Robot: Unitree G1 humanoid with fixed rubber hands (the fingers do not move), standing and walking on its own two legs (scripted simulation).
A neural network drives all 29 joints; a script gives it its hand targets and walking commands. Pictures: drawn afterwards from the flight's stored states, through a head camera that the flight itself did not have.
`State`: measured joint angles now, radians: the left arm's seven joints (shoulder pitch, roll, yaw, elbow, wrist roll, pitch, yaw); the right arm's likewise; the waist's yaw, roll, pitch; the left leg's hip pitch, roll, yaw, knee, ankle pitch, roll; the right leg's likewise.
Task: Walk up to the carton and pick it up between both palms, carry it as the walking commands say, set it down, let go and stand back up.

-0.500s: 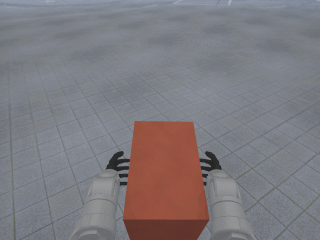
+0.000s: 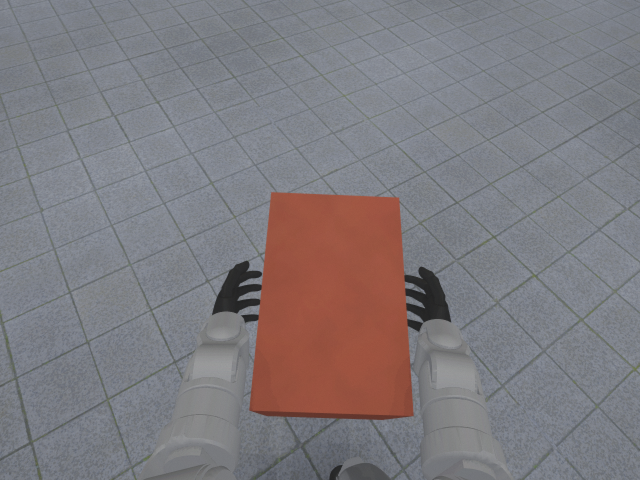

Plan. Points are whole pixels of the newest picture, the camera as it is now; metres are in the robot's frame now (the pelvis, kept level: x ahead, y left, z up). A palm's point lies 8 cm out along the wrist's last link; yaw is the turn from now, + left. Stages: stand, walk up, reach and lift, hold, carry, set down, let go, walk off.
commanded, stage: set down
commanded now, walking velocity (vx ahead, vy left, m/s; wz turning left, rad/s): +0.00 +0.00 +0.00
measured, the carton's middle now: (329, 312) +0.37 -0.08 -0.11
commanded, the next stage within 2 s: none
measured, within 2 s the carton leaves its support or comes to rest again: neither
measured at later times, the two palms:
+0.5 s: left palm (246, 322) +0.39 +0.05 -0.14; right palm (416, 336) +0.32 -0.21 -0.13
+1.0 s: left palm (253, 327) +0.42 +0.04 -0.23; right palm (401, 338) +0.35 -0.22 -0.22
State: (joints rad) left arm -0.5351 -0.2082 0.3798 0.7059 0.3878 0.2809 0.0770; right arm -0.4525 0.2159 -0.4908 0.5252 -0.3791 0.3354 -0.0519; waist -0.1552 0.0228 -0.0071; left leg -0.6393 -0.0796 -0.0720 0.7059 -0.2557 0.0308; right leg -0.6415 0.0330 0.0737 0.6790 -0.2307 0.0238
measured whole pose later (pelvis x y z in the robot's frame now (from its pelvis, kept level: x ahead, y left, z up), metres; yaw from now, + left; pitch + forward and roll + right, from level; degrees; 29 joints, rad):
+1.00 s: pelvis -0.04 -0.01 -0.15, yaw +1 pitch +37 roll +0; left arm -0.89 -0.10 0.34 0.84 0.28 0.21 0.18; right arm -0.75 0.16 -0.58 0.59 -0.28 0.24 -0.10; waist -0.15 0.06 -0.16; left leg -1.62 -0.11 -0.04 1.43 -0.45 0.01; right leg -1.63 0.05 0.05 1.42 -0.44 0.03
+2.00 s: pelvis -0.06 -0.01 -0.29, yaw +1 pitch +45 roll -1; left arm -1.28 0.04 0.31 0.97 0.23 0.26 0.21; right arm -1.10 0.05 -0.62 0.64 -0.26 0.30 -0.07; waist -0.17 0.07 0.00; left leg -2.14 -0.14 -0.02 1.88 -0.52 -0.01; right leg -2.14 0.06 0.03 1.86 -0.51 0.04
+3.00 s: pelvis -0.05 -0.01 -0.36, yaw +2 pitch +40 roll -2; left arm -1.50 0.20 0.12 1.14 0.03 0.21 0.20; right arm -1.28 -0.09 -0.53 0.79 -0.13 0.25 -0.04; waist -0.20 0.07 0.29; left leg -2.26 -0.16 -0.01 2.16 -0.58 -0.01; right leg -2.25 0.05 0.02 2.14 -0.59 0.05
